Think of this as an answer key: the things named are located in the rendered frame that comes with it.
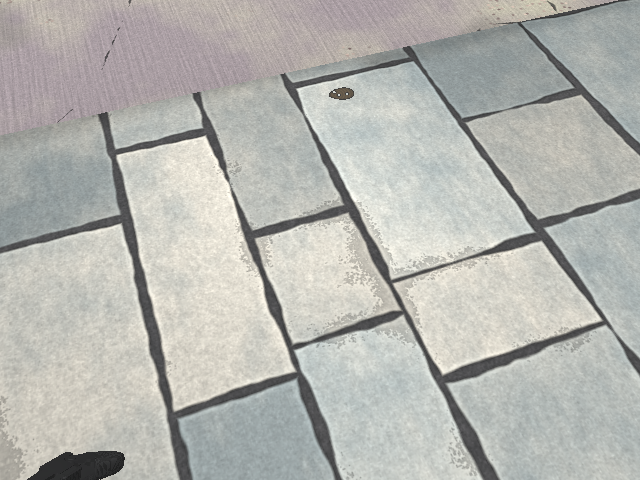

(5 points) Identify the left robot hand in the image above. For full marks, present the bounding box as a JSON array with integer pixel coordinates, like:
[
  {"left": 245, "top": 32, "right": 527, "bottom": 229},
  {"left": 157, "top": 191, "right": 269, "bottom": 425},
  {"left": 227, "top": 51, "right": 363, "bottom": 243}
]
[{"left": 27, "top": 451, "right": 125, "bottom": 480}]

